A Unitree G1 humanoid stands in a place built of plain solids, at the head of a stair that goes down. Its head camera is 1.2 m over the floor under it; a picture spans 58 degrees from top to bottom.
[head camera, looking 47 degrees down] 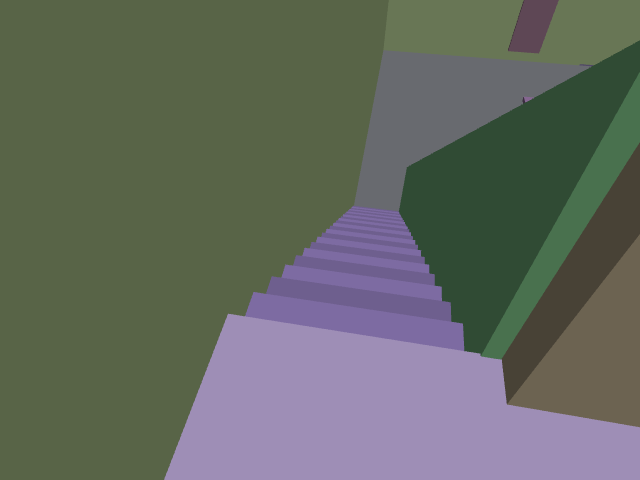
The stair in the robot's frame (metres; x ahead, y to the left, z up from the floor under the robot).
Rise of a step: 0.18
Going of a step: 0.22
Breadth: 0.80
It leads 10 degrees to the right of straight ahead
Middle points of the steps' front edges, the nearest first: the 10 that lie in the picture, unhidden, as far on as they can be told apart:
0.72 -0.10 0.00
0.94 -0.14 -0.18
1.16 -0.18 -0.36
1.38 -0.22 -0.54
1.60 -0.26 -0.72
1.82 -0.30 -0.90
2.04 -0.34 -1.08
2.26 -0.38 -1.26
2.48 -0.42 -1.44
2.70 -0.46 -1.62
